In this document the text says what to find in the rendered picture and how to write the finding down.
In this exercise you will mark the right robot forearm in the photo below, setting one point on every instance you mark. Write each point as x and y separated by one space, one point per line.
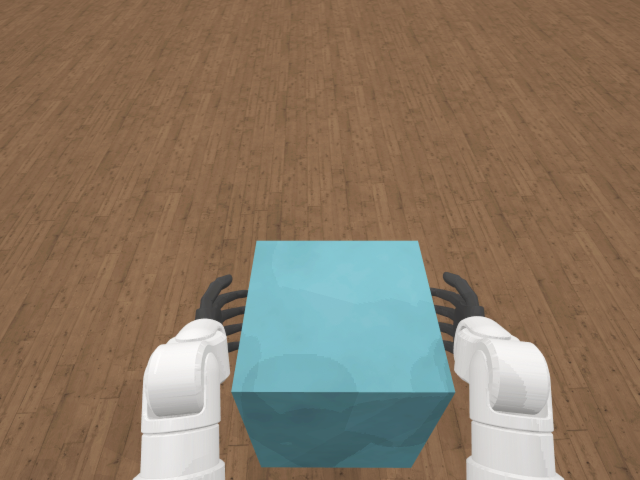
510 403

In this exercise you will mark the carton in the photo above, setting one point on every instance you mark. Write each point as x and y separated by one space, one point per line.
341 362

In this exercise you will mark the robot right hand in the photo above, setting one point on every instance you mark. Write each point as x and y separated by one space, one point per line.
466 303

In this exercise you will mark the left robot forearm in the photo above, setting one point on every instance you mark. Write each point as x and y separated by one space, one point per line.
181 405

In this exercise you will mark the robot left hand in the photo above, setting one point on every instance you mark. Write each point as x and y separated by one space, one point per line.
211 304

